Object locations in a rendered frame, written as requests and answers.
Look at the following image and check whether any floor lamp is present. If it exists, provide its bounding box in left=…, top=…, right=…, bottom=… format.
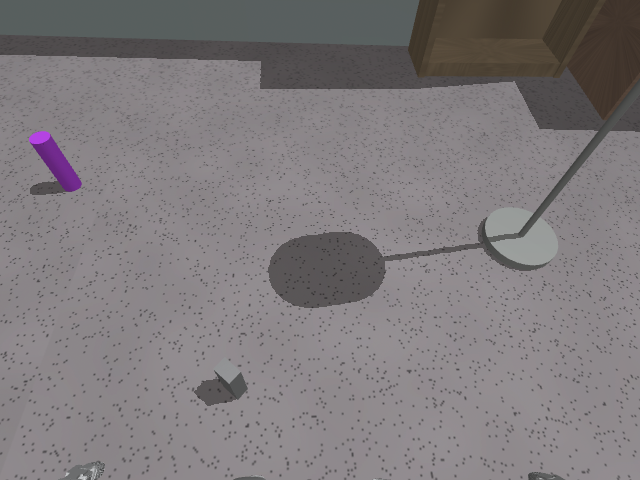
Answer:
left=482, top=79, right=640, bottom=270

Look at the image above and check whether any bookshelf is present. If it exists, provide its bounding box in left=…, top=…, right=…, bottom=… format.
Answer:
left=408, top=0, right=606, bottom=78

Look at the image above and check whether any left robot hand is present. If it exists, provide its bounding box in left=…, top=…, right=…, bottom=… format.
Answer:
left=59, top=462, right=105, bottom=480

